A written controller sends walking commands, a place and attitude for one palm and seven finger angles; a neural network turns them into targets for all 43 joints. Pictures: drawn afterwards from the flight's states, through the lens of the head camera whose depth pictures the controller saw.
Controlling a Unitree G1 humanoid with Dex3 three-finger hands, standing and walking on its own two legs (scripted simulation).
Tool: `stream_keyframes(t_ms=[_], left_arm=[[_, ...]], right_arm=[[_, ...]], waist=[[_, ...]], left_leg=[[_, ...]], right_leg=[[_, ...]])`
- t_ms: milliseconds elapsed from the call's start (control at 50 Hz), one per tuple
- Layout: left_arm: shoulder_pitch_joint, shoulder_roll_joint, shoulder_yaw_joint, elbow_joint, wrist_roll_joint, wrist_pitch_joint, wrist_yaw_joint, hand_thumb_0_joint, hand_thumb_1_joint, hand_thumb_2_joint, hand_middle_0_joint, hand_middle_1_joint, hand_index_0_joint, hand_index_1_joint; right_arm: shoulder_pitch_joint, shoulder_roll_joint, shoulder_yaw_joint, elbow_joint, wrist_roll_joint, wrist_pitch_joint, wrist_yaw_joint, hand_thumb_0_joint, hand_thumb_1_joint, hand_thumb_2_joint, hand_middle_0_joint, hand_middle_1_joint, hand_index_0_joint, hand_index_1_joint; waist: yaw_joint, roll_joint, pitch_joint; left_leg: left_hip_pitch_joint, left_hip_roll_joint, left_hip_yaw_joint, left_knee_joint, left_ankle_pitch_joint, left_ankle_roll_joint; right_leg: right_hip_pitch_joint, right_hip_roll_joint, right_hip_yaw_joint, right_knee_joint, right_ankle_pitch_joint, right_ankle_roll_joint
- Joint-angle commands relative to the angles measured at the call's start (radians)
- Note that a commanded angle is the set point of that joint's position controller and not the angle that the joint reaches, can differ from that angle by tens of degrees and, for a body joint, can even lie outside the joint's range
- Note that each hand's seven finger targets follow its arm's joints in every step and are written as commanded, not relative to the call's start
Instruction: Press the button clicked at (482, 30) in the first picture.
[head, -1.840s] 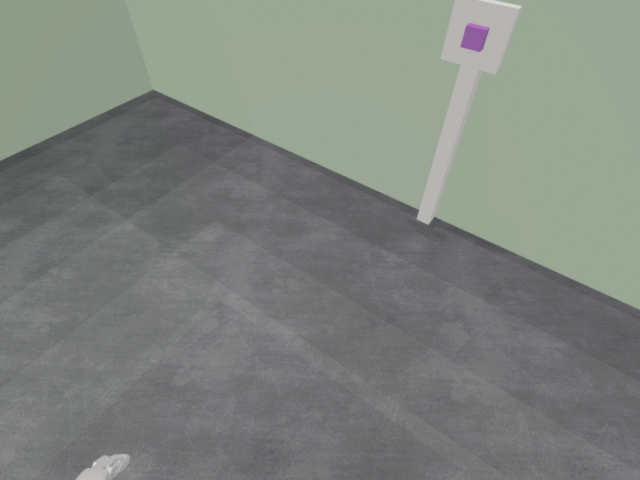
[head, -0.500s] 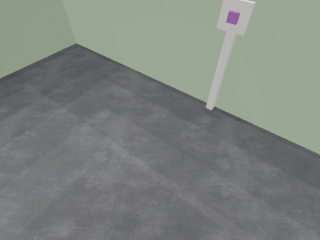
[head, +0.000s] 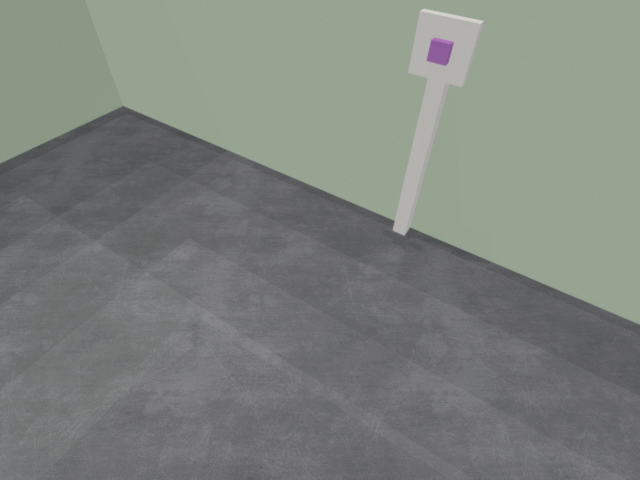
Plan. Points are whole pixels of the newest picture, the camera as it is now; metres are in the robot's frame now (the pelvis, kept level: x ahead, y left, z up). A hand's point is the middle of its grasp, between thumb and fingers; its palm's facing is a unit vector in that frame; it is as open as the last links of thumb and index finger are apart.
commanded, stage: walk to a spot facing it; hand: left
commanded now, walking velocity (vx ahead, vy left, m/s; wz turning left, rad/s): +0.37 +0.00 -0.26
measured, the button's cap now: (440, 51) +1.26 -0.28 +0.05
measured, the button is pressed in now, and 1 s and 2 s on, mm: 0 0 0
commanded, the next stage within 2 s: turn to face it in 0.86 s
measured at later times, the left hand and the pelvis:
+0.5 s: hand out of the picture +0.12 +0.13 -0.16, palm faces -0.01 -0.99 -0.16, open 7.4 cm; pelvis +0.20 -0.02 +0.00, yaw -5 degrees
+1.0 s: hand (259, 274) +0.53 +0.16 -0.16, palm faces -0.20 -0.97 -0.15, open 7.4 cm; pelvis +0.42 +0.00 +0.01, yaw -15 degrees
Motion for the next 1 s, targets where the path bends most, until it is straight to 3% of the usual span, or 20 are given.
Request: stream_keyframes(t_ms=[0,60,80,100,120,140,160,220,300,480,500,540,560,580,600,620,660,740,880,980], left_arm=[[-0.156,0.07,0.025,-0.14,-0.001,-0.052,0.002,0.0,0.9,0.9,-0.2,-0.3,-0.2,-0.3],[-0.147,0.041,0.035,-0.136,-0.005,-0.063,-0.004,0.0,0.9,0.9,-0.2,-0.3,-0.2,-0.3],[-0.061,0.028,0.04,-0.106,-0.003,-0.063,-0.009,0.0,0.9,0.9,-0.2,-0.3,-0.2,-0.3],[0.119,0.038,0.05,-0.048,0.001,-0.064,-0.01,0.0,0.9,0.9,-0.2,-0.3,-0.2,-0.3],[0.305,0.139,0.075,0.013,0.01,-0.077,0.008,0.0,0.9,0.9,-0.2,-0.3,-0.2,-0.3],[0.398,0.191,0.082,0.044,-0.008,-0.081,0.025,0.0,0.9,0.9,-0.2,-0.3,-0.2,-0.3],[0.363,0.178,0.077,0.04,-0.013,-0.081,0.034,0.0,0.9,0.9,-0.2,-0.3,-0.2,-0.3],[0.199,0.076,0.05,-0.004,-0.001,-0.084,0.04,0.0,0.9,0.9,-0.2,-0.3,-0.2,-0.3],[0.168,0.033,0.037,0.004,0.003,-0.101,0.043,0.0,0.9,0.9,-0.2,-0.3,-0.2,-0.3],[0.195,0.035,0.039,0.035,0.001,-0.108,0.059,0.0,0.9,0.9,-0.2,-0.3,-0.2,-0.3],[0.188,0.048,0.044,0.034,0.001,-0.109,0.06,0.0,0.9,0.9,-0.2,-0.3,-0.2,-0.3],[0.158,0.069,0.053,0.028,0.001,-0.109,0.061,0.0,0.9,0.9,-0.2,-0.3,-0.2,-0.3],[0.17,0.05,0.053,0.018,-0.008,-0.11,0.055,0.0,0.9,0.9,-0.2,-0.3,-0.2,-0.3],[0.251,-0.017,0.05,0.005,-0.023,-0.103,0.042,0.0,0.9,0.9,-0.2,-0.3,-0.2,-0.3],[0.213,-0.02,0.045,-0.021,-0.021,-0.106,0.041,0.0,0.9,0.9,-0.2,-0.3,-0.2,-0.3],[0.152,-0.005,0.044,-0.023,-0.018,-0.097,0.043,0.0,0.9,0.9,-0.2,-0.3,-0.2,-0.3],[0.069,-0.035,0.048,-0.037,0.002,-0.081,0.023,0.0,0.9,0.9,-0.2,-0.3,-0.2,-0.3],[0.136,-0.091,0.05,-0.025,0.014,-0.024,0.015,0.0,0.9,0.9,-0.2,-0.3,-0.2,-0.3],[-0.053,-0.046,0.074,-0.129,0.013,0.002,-0.008,0.0,0.9,0.9,-0.2,-0.3,-0.2,-0.3],[-0.192,-0.061,0.064,-0.172,0.007,-0.003,-0.006,0.0,0.9,0.9,-0.2,-0.3,-0.2,-0.3]], right_arm=[[0.178,-0.2,-0.06,-0.004,0.004,-0.044,-0.026,0.0,-0.9,-0.9,0.2,0.3,0.2,0.3],[0.171,-0.162,-0.055,0.003,-0.003,-0.047,-0.032,0.0,-0.9,-0.9,0.2,0.3,0.2,0.3],[0.121,-0.154,-0.052,-0.006,-0.002,-0.046,-0.032,0.0,-0.9,-0.9,0.2,0.3,0.2,0.3],[0.06,-0.149,-0.049,-0.023,0.004,-0.048,-0.03,0.0,-0.9,-0.9,0.2,0.3,0.2,0.3],[0.028,-0.087,-0.04,-0.06,0.022,-0.059,-0.019,0.0,-0.9,-0.9,0.2,0.3,0.2,0.3],[-0.05,-0.061,-0.03,-0.111,0.019,-0.067,-0.013,0.0,-0.9,-0.9,0.2,0.3,0.2,0.3],[-0.057,-0.084,-0.042,-0.104,0.016,-0.068,-0.016,0.0,-0.9,-0.9,0.2,0.3,0.2,0.3],[-0.086,-0.024,-0.048,-0.083,0.005,-0.053,-0.006,0.0,-0.9,-0.9,0.2,0.3,0.2,0.3],[-0.022,0.018,-0.054,-0.065,0.002,-0.025,0.008,0.0,-0.9,-0.9,0.2,0.3,0.2,0.3],[-0.209,0.028,-0.045,-0.16,0.015,-0.043,0.028,0.0,-0.9,-0.9,0.2,0.3,0.2,0.3],[-0.174,0.017,-0.049,-0.152,0.014,-0.048,0.023,0.0,-0.9,-0.9,0.2,0.3,0.2,0.3],[0.072,-0.034,-0.068,-0.079,0.003,-0.057,0.006,0.0,-0.9,-0.9,0.2,0.3,0.2,0.3],[0.223,-0.099,-0.082,-0.039,-0.007,-0.058,-0.004,0.0,-0.9,-0.9,0.2,0.3,0.2,0.3],[0.312,-0.207,-0.109,-0.021,-0.021,-0.06,-0.013,0.0,-0.9,-0.9,0.2,0.3,0.2,0.3],[0.296,-0.216,-0.106,-0.022,0.0,-0.05,-0.017,0.0,-0.9,-0.9,0.2,0.3,0.2,0.3],[0.188,-0.159,-0.099,-0.038,0.008,-0.049,-0.021,0.0,-0.9,-0.9,0.2,0.3,0.2,0.3],[0.057,-0.039,-0.064,-0.077,0.003,-0.066,-0.023,0.0,-0.9,-0.9,0.2,0.3,0.2,0.3],[0.029,0.007,-0.052,-0.065,0.006,-0.088,-0.027,0.0,-0.9,-0.9,0.2,0.3,0.2,0.3],[0.093,-0.036,-0.061,-0.068,0.016,-0.093,-0.036,0.0,-0.9,-0.9,0.2,0.3,0.2,0.3],[0.175,-0.048,-0.062,-0.04,0.003,-0.074,-0.041,0.0,-0.9,-0.9,0.2,0.3,0.2,0.3]], waist=[[-0.094,0.216,0.168],[-0.063,0.167,0.169],[-0.009,0.134,0.14],[0.086,0.065,0.063],[0.15,-0.235,-0.025],[0.16,-0.335,-0.019],[0.141,-0.228,0.011],[0.064,-0.002,0.166],[-0.007,-0.072,0.149],[0.007,-0.118,0.185],[-0.011,-0.108,0.154],[-0.119,-0.08,0.016],[-0.175,-0.003,-0.104],[-0.161,0.274,-0.234],[-0.131,0.268,-0.241],[-0.104,0.156,-0.119],[-0.045,0.05,0.088],[0.036,0.07,0.095],[0.011,0.084,0.138],[-0.045,0.102,0.139]], left_leg=[[0.257,0.333,-0.34,-0.254,0.288,0.209],[0.184,0.325,-0.215,-0.177,0.494,0.182],[0.066,0.27,-0.118,-0.102,0.453,0.132],[-0.089,0.192,-0.006,0.105,0.441,0.083],[-0.34,0.076,0.094,0.416,0.245,0.026],[-0.516,0.002,0.07,0.592,-0.138,0.007],[-0.55,0.044,-0.015,0.677,-0.139,0.02],[-0.563,0.112,-0.033,0.688,0.006,0.005],[-0.531,0.105,0.019,0.597,0.139,-0.023],[-0.385,0.043,0.093,0.175,0.271,0.02],[-0.305,0.018,0.103,0.149,0.251,0.036],[-0.027,-0.02,0.096,0.046,0.266,0.066],[0.221,0.064,0.0,0.038,0.331,0.096],[0.449,0.363,-0.425,-0.049,0.36,0.204],[0.398,0.465,-0.613,-0.212,0.294,0.264],[0.24,0.444,-0.532,-0.279,0.121,0.236],[-0.046,0.367,-0.34,-0.316,0.105,0.181],[-0.192,0.283,-0.068,-0.346,0.214,0.128],[-0.014,0.283,0.066,-0.349,0.437,0.124],[0.104,0.277,0.153,-0.242,0.775,0.125]], right_leg=[[-0.466,-0.03,-0.088,0.22,-0.142,-0.002],[-0.35,-0.075,-0.108,0.134,-0.156,-0.011],[-0.156,-0.059,-0.144,0.015,-0.062,-0.017],[0.122,-0.034,-0.153,-0.096,0.093,-0.029],[0.363,-0.23,0.173,-0.218,0.082,-0.102],[0.428,-0.402,0.475,-0.326,0.29,-0.169],[0.404,-0.417,0.478,-0.309,0.33,-0.214],[0.176,-0.36,0.304,-0.336,0.336,-0.201],[0.132,-0.255,0.08,-0.364,0.489,-0.141],[0.178,-0.217,-0.024,-0.353,0.79,-0.104],[0.189,-0.226,-0.025,-0.291,0.901,-0.104],[0.174,-0.202,-0.068,0.005,0.98,-0.07],[0.037,-0.158,-0.089,0.236,0.769,-0.047],[-0.225,0.014,-0.141,0.602,0.057,-0.011],[-0.315,0.028,-0.04,0.818,-0.179,-0.03],[-0.353,-0.046,-0.009,0.874,-0.097,-0.034],[-0.369,-0.12,-0.017,0.818,0.036,-0.017],[-0.285,-0.143,-0.039,0.688,0.123,0.009],[-0.485,-0.166,-0.085,0.495,0.282,0.059],[-0.419,-0.117,-0.176,0.231,0.233,0.045]])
